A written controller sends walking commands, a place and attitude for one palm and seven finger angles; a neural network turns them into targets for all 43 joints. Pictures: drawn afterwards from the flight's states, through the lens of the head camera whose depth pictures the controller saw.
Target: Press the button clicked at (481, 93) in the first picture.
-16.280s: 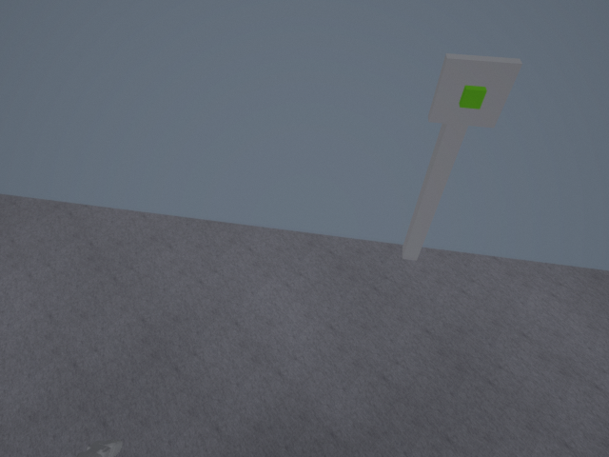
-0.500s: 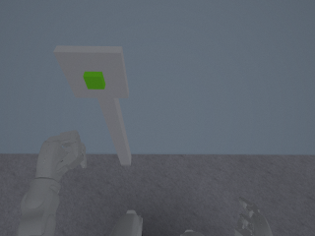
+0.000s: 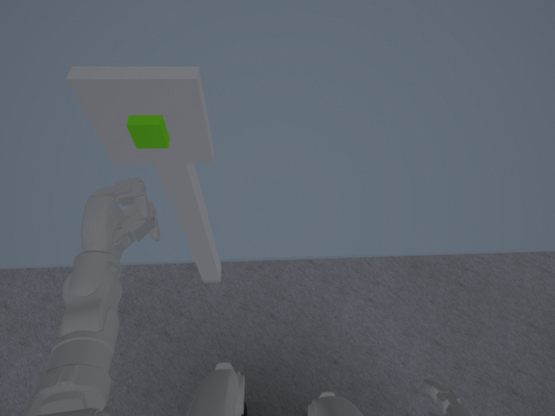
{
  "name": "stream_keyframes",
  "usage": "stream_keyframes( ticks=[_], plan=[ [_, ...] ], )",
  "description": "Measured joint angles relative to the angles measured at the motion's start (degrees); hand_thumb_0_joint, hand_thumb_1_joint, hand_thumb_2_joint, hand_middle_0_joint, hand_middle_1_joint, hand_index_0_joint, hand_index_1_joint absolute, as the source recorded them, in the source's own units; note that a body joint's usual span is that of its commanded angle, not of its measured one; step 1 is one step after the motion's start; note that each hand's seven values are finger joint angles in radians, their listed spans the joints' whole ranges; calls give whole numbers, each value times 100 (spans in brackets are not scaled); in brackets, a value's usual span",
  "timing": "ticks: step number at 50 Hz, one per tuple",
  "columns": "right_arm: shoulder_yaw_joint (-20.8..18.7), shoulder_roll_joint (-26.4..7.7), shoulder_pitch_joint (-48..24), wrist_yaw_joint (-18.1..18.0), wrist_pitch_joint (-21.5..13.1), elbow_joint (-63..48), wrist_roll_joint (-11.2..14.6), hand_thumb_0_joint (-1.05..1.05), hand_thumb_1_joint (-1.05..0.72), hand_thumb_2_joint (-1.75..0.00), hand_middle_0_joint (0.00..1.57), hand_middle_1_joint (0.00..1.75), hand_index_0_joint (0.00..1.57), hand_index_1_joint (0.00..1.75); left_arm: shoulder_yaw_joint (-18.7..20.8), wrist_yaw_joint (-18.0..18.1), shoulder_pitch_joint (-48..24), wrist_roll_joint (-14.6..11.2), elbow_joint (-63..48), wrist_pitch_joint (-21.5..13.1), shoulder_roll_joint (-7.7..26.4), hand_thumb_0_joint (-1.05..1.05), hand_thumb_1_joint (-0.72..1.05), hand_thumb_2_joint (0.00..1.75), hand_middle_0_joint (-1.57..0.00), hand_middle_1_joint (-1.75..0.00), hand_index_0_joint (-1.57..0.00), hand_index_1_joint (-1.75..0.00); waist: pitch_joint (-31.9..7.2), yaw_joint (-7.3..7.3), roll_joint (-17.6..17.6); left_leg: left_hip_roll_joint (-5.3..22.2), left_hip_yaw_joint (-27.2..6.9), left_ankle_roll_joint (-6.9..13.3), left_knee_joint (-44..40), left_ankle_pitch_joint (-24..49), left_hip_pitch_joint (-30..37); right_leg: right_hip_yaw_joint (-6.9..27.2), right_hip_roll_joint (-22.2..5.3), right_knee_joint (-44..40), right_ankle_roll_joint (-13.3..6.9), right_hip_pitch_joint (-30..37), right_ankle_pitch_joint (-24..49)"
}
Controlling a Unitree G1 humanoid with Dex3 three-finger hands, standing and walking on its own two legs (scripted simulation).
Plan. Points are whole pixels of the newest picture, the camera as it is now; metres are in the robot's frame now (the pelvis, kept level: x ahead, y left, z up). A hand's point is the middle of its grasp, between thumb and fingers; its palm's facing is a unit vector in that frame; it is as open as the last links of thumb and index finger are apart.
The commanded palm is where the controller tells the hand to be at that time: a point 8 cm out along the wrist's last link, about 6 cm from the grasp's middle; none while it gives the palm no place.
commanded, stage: aim a knuckle at the button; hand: left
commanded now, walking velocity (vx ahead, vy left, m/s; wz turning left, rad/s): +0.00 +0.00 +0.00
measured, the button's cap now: (149, 130) +0.53 +0.22 +0.08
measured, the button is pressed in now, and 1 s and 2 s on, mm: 0 0 3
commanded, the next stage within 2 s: press the button with the knuckle in 0.96 s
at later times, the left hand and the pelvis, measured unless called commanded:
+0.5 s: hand (164, 190) +0.44 +0.19 +0.04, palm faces +0.08 -1.00 -0.02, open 3.1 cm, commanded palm +0.41 +0.24 +0.04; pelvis +0.00 +0.00 -0.01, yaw -1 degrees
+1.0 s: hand (160, 195) +0.43 +0.20 +0.04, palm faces +0.10 -1.00 -0.02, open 3.1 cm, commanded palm +0.40 +0.24 +0.04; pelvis +0.00 +0.00 -0.01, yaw -1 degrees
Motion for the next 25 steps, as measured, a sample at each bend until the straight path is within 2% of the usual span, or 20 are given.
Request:
stream_keyframes(
  ticks=[16, 25],
  plan=[
    [-9, 0, 150, 104, 342, 132, -101, 0, -91, -90, 20, 30, 21, 30, 448, 41, -1582, 278, 1709, -236, 365, 2, 90, 90, -130, -150, -130, -150, -25, -215, -21, 50, -12, 11, 307, -83, -538, -1, 48, 292, 6, -530, -77],
    [-64, 20, 334, 200, 595, 99, -88, 0, -91, -90, 20, 30, 21, 30, 494, 50, -1308, 279, 1454, -266, 277, 2, 90, 90, -130, -150, -129, -150, -42, -238, 5, 86, 72, 27, 256, -122, -497, 91, 69, 236, 23, -525, -72]
  ],
)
